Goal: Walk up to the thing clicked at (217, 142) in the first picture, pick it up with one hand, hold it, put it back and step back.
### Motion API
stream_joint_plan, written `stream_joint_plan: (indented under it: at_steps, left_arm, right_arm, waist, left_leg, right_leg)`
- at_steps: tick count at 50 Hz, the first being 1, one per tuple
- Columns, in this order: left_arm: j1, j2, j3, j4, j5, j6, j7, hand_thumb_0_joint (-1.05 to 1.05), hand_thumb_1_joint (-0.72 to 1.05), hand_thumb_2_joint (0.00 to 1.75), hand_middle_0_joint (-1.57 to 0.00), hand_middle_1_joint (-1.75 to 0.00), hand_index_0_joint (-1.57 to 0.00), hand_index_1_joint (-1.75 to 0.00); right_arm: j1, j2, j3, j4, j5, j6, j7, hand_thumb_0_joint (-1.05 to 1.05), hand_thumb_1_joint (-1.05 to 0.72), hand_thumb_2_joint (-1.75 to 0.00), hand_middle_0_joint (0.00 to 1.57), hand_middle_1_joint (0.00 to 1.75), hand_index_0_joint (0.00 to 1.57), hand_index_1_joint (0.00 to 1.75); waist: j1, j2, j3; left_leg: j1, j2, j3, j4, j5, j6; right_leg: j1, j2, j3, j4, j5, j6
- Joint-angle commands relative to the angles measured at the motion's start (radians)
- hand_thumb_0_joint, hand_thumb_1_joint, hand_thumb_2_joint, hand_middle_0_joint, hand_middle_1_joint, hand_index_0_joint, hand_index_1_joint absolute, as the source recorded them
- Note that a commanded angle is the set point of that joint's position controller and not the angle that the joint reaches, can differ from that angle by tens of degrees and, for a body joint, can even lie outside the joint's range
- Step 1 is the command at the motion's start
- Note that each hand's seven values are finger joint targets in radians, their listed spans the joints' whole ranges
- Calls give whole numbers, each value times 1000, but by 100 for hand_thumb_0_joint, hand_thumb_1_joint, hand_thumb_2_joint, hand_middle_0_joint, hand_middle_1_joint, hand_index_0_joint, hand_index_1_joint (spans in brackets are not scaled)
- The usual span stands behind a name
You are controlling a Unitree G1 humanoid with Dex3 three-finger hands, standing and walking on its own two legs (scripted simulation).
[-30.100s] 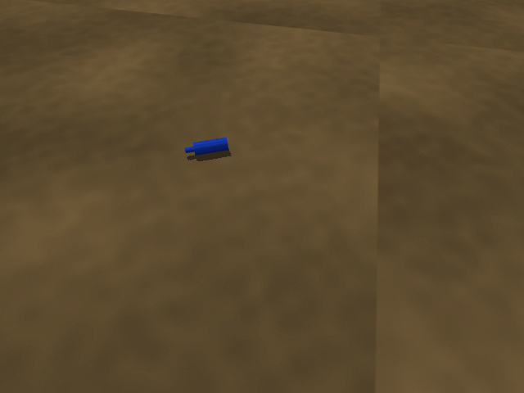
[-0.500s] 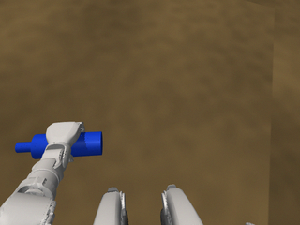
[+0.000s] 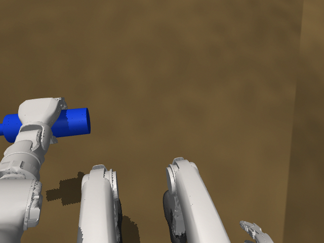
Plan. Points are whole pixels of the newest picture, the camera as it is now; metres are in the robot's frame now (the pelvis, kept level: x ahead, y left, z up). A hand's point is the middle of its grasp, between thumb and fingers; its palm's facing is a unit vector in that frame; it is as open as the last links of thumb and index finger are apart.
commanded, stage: crouch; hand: left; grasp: from above
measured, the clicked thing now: (40, 125) +0.43 +0.29 -0.19
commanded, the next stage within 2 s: lower in 0.74 s
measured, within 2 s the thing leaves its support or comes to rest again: neither
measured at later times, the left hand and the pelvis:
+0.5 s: hand (59, 124) +0.45 +0.26 -0.25, palm faces -0.46 -0.05 -0.89, open 10.3 cm; pelvis -0.01 +0.00 -0.07, yaw -3 degrees
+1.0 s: hand (63, 126) +0.46 +0.26 -0.30, palm faces -0.48 -0.05 -0.88, open 10.3 cm; pelvis -0.01 -0.01 -0.12, yaw -5 degrees
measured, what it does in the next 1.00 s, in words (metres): lowers itself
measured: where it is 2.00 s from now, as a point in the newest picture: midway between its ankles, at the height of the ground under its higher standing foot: (145, 230)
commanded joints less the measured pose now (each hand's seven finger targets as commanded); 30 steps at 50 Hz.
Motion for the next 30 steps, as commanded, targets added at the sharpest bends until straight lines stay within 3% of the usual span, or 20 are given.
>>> stream_joint_plan:
  at_steps: [1, 3, 9, 10, 12, 14, 19, 21, 23, 26, 29, 30]
  left_arm:
    - [-415, 296, 56, -193, 1, -1, 66, 0, 68, 96, -105, -76, -105, -76]
    - [-385, 295, 57, -134, 7, 7, 68, 0, 68, 96, -106, -75, -105, -76]
    - [-434, 321, 67, -135, 11, 2, 68, 0, 65, 91, -104, -71, -103, -72]
    - [-409, 297, 53, -101, 10, 4, 65, 0, 64, 91, -103, -71, -103, -71]
    - [-444, 346, 82, -157, 6, -4, 63, 0, 65, 92, -103, -73, -103, -73]
    - [-412, 333, 67, -112, 7, -6, 55, 0, 65, 89, -103, -71, -103, -71]
    - [-472, 397, 104, -176, 16, -28, 53, 0, 64, 90, -103, -72, -102, -72]
    - [-446, 354, 79, -105, 16, -30, 50, 0, 63, 89, -102, -70, -101, -71]
    - [-437, 395, 101, -86, 17, -31, 52, 0, 64, 92, -101, -75, -101, -75]
    - [-486, 434, 113, -88, 24, -37, 58, 0, 65, 90, -103, -72, -102, -72]
    - [-486, 428, 103, -57, 28, -39, 63, 0, 64, 89, -102, -73, -102, -73]
    - [-465, 431, 106, -38, 23, -36, 66, 0, 63, 89, -102, -72, -101, -72]
  right_arm:
    - [217, -216, -70, -17, -10, -11, 6, 0, -90, -90, 20, 30, 20, 30]
    - [204, -214, -68, -29, -11, -10, 13, 0, -90, -90, 20, 30, 20, 30]
    - [203, -225, -67, -20, -18, -7, 31, 0, -90, -90, 20, 30, 20, 30]
    - [198, -225, -62, -20, -19, -7, 33, 0, -90, -90, 20, 30, 20, 30]
    - [212, -229, -67, -17, -22, -6, 40, 0, -90, -90, 20, 30, 20, 30]
    - [200, -235, -66, -20, -19, -4, 43, 0, -90, -90, 20, 30, 20, 30]
    - [223, -241, -64, -6, -28, 2, 55, 0, -91, -90, 20, 30, 20, 30]
    - [215, -242, -57, -11, -28, 2, 59, 0, -91, -90, 20, 30, 20, 30]
    - [216, -246, -52, -10, -28, 3, 61, 0, -91, -90, 20, 30, 20, 30]
    - [211, -253, -46, -8, -32, 4, 58, 0, -90, -90, 20, 30, 20, 30]
    - [207, -248, -30, -9, -35, 2, 58, 0, -90, -90, 20, 30, 20, 30]
    - [202, -248, -24, -9, -36, 2, 57, 0, -91, -90, 20, 30, 20, 30]
  waist:
    - [-7, 244, -725]
    - [0, 238, -703]
    - [-19, 270, -659]
    - [-15, 267, -654]
    - [-18, 268, -683]
    - [-18, 262, -670]
    - [-16, 295, -678]
    - [-39, 272, -649]
    - [-26, 264, -647]
    - [-34, 272, -636]
    - [-45, 268, -611]
    - [-35, 257, -612]
  left_leg:
    - [635, -7, 13, -142, 283, 12]
    - [614, -4, 10, -129, 263, 11]
    - [553, 4, -2, -82, 220, 8]
    - [541, 4, -1, -73, 229, 7]
    - [538, 4, 6, -40, 257, 13]
    - [508, 5, 3, -30, 251, 11]
    - [502, 9, -2, 3, 237, 7]
    - [446, 7, 4, 26, 223, 11]
    - [446, 9, -1, 32, 204, 11]
    - [399, 10, 2, 49, 148, 12]
    - [354, 8, 11, 73, 128, 16]
    - [340, 7, 16, 81, 136, 18]
  right_leg:
    - [229, 9, -37, -194, 311, -53]
    - [198, 12, -42, -173, 292, -55]
    - [133, 18, -54, -110, 263, -57]
    - [124, 21, -56, -95, 269, -56]
    - [145, 23, -53, -87, 300, -51]
    - [125, 26, -58, -61, 298, -53]
    - [92, 27, -65, -22, 284, -55]
    - [89, 29, -67, -13, 284, -51]
    - [77, 29, -70, -3, 267, -52]
    - [64, 33, -75, 12, 235, -52]
    - [62, 37, -78, 21, 225, -50]
    - [72, 40, -76, 21, 231, -48]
